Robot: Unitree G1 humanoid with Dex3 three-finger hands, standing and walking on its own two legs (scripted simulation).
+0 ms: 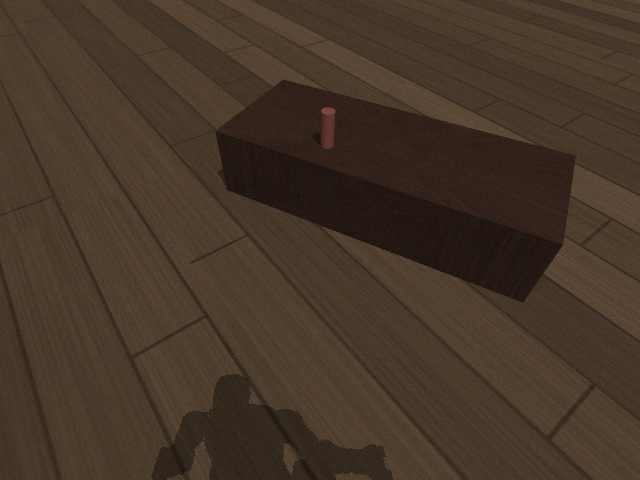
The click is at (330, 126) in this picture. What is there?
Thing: squat round
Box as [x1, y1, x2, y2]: [321, 107, 334, 148]
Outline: 329,107 323,108 321,110 321,146 324,148 330,148 333,146 334,109
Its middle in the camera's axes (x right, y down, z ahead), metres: +0.03 -0.45 +1.58
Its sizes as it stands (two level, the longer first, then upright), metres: 0.056 0.056 0.155
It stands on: a support 0.33 m high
